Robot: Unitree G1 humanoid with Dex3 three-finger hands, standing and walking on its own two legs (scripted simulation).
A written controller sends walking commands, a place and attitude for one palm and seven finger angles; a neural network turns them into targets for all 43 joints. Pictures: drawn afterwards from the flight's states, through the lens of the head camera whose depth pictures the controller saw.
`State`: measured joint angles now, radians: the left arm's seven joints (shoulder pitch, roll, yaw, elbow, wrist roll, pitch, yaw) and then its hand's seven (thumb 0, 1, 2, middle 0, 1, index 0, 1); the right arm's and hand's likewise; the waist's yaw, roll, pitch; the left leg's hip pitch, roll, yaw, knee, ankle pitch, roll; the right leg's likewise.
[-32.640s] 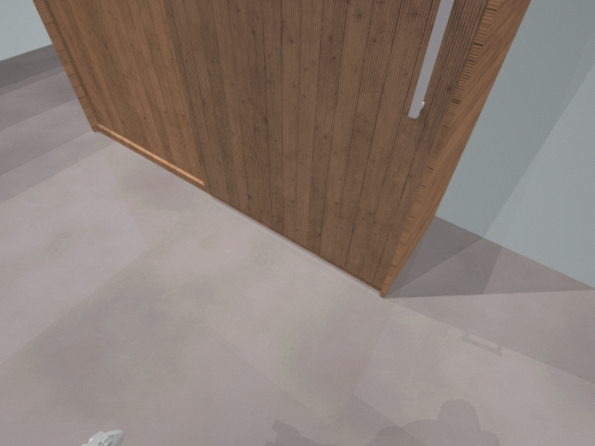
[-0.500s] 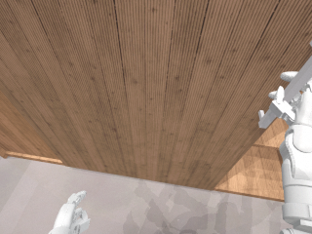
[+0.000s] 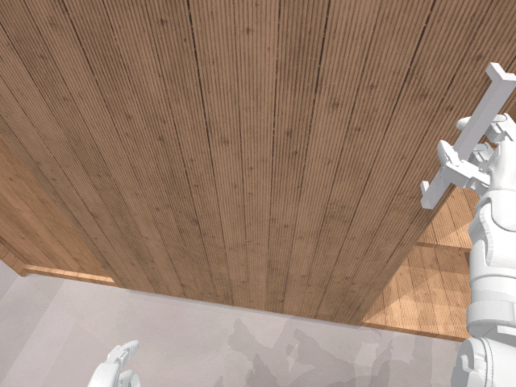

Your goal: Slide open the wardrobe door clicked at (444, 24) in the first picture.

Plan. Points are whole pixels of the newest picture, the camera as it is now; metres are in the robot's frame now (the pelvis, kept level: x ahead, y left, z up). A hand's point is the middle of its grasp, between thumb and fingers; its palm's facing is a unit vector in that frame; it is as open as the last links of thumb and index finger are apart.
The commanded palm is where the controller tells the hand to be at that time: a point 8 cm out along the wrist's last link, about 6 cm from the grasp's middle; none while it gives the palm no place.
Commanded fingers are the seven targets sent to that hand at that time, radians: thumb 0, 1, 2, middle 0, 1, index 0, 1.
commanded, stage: loosen the grip on the handle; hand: right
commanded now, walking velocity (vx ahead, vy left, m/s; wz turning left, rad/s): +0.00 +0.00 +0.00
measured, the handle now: (456, 145) +0.45 -0.28 +0.16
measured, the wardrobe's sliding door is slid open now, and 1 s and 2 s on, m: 0.48 0.48 0.48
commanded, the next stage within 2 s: slip the hand off the handle in 0.42 s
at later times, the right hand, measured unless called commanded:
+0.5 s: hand (450, 168) +0.41 -0.26 +0.15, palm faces +0.37 +0.91 -0.17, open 14.5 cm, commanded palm +0.37 -0.29 +0.16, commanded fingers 0.00 0.55 -0.20 0.25 1.15 0.25 1.15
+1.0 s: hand (491, 175) +0.39 -0.31 +0.15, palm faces +0.46 +0.87 -0.19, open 14.6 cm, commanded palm +0.36 -0.34 +0.16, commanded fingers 0.00 0.55 -0.20 0.25 1.15 0.25 1.15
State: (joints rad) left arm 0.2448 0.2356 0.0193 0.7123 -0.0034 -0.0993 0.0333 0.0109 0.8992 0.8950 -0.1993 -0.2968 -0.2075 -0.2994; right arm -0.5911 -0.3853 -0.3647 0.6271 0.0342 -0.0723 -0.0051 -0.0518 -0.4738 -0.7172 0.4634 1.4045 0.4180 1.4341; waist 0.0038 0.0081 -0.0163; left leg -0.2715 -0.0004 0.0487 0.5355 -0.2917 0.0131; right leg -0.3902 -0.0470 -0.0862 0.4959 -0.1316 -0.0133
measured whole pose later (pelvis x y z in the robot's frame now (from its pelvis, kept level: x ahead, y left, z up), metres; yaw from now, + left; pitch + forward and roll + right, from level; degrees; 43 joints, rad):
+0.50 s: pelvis +0.00 -0.02 -0.01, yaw +2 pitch +2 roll +1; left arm 0.31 0.23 -0.03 0.72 -0.02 -0.13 0.08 0.01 0.90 0.90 -0.20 -0.30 -0.21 -0.30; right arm -0.50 -0.38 -0.27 0.53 0.01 -0.10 -0.14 -0.01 0.54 -0.21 0.32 1.22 0.27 1.18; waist 0.02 0.00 -0.03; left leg -0.31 0.00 0.02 0.61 -0.32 -0.01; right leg -0.44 -0.01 -0.04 0.60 -0.19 -0.04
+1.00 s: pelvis +0.03 +0.00 -0.01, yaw +1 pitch +4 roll +1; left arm 0.25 0.25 -0.02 0.67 -0.02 -0.08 0.10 0.01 0.90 0.90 -0.20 -0.30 -0.21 -0.30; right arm -0.36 -0.47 -0.44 0.44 0.07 -0.04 0.00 -0.01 0.55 -0.20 0.29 1.17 0.27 1.16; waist -0.02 -0.01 -0.06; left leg -0.28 -0.02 0.04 0.59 -0.37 0.02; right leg -0.43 -0.02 -0.02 0.62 -0.25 -0.01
